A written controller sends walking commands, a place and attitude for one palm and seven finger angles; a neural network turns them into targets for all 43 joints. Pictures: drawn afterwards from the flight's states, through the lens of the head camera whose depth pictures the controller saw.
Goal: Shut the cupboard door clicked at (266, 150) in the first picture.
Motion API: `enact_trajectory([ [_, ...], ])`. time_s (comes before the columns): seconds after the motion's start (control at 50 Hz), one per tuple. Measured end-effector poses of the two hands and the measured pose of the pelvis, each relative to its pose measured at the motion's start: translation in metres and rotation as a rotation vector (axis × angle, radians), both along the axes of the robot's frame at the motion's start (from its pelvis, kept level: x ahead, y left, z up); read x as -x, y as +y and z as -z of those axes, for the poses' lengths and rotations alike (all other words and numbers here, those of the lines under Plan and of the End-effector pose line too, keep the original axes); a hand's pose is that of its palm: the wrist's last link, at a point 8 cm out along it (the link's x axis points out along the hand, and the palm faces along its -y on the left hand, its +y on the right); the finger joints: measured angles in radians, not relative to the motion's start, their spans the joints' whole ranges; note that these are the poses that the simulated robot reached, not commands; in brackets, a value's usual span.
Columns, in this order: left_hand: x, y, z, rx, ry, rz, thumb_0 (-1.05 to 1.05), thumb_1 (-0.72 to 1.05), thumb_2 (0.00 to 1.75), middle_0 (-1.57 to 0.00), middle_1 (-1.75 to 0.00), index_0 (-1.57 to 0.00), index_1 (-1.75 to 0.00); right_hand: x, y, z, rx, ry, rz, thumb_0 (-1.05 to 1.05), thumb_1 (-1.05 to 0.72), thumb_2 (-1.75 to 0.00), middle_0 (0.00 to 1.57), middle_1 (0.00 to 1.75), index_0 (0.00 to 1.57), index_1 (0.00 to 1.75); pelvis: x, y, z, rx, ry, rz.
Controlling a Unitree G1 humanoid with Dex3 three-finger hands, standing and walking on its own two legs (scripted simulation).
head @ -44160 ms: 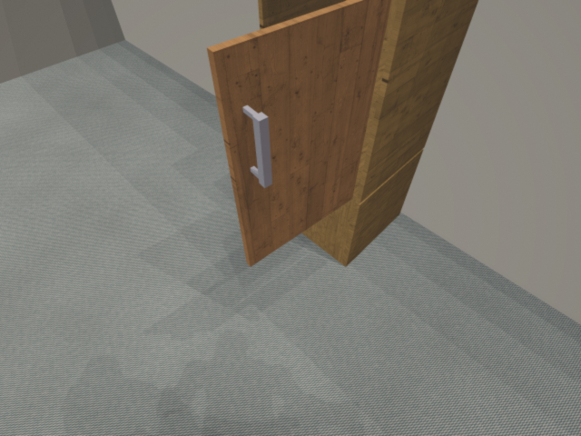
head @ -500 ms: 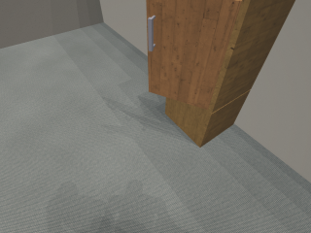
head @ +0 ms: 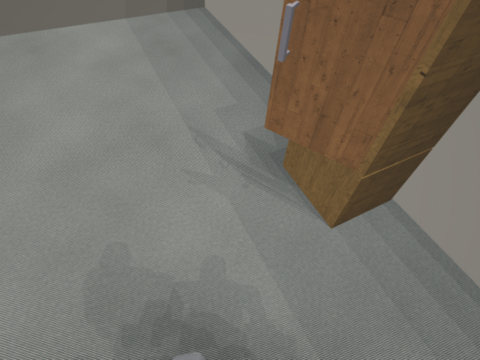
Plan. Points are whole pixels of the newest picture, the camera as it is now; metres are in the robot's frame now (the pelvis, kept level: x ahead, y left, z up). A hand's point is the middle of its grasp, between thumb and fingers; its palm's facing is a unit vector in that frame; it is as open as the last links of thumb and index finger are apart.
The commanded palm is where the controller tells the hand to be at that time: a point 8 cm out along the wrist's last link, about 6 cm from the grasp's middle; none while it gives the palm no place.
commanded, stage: walk to a spot facing it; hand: left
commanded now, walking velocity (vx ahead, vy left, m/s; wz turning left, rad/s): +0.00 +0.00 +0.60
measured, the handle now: (288, 32) +0.95 -0.11 +0.08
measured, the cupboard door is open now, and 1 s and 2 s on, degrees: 30 30 30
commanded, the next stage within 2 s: turn to face it in 0.86 s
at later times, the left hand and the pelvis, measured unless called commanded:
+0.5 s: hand out of the picture +0.04 +0.19 -0.13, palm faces +0.31 -0.90 -0.30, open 7.3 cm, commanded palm none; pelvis +0.03 -0.04 +0.02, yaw +18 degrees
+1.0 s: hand out of the picture +0.03 +0.23 -0.16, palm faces +0.63 -0.74 -0.24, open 7.3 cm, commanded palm none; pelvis +0.16 +0.07 +0.00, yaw +36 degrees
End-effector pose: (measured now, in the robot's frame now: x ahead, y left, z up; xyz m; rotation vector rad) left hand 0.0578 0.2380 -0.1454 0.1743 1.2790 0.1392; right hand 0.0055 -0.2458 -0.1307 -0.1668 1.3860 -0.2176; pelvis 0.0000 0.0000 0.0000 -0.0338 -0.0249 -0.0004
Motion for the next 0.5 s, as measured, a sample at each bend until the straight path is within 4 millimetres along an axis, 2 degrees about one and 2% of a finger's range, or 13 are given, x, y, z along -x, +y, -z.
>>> enact_trajectory([
  [0.06, 0.003, 0.009, 0.002, -0.004, 0.011, -0.031, 0.00, 0.91, 0.90, -0.20, -0.30, -0.21, -0.30, -0.011, 0.007, 0.000, 0.007, -0.015, -0.048, 0.01, -0.91, -0.90, 0.20, 0.30, 0.20, 0.30, 0.003, 0.006, 0.001, -0.014, 0.012, -0.024],
  [0.2, 0.004, 0.023, -0.025, -0.027, -0.035, -0.084, 0.00, 0.91, 0.90, -0.20, -0.30, -0.20, -0.30, -0.030, 0.011, -0.015, 0.002, -0.028, -0.132, 0.01, -0.91, -0.90, 0.20, 0.30, 0.20, 0.30, 0.005, 0.005, -0.017, -0.005, 0.058, -0.101],
  [0.28, 0.002, 0.023, -0.038, -0.043, -0.077, -0.113, 0.00, 0.91, 0.90, -0.20, -0.30, -0.20, -0.30, -0.042, 0.001, -0.019, -0.004, -0.026, -0.176, 0.01, -0.90, -0.90, 0.20, 0.30, 0.20, 0.30, 0.001, -0.003, -0.022, 0.007, 0.069, -0.157],
  [0.36, 0.001, 0.016, -0.048, -0.065, -0.111, -0.153, 0.00, 0.91, 0.90, -0.20, -0.30, -0.20, -0.30, -0.059, -0.017, -0.017, -0.007, -0.015, -0.219, 0.01, -0.90, -0.90, 0.20, 0.30, 0.20, 0.30, -0.008, -0.018, -0.023, 0.007, 0.074, -0.217],
  [0.42, 0.010, 0.008, -0.049, -0.100, -0.139, -0.196, 0.00, 0.91, 0.90, -0.20, -0.30, -0.20, -0.30, -0.081, -0.032, -0.009, -0.010, -0.009, -0.254, 0.01, -0.90, -0.90, 0.20, 0.30, 0.20, 0.30, -0.018, -0.033, -0.016, -0.032, 0.082, -0.259],
  [0.5, 0.042, -0.007, -0.054, -0.113, -0.072, -0.296, 0.00, 0.91, 0.90, -0.20, -0.30, -0.20, -0.30, -0.127, -0.038, -0.011, -0.015, -0.038, -0.333, 0.01, -0.91, -0.90, 0.20, 0.30, 0.20, 0.30, -0.033, -0.037, -0.022, -0.045, 0.067, -0.320],
])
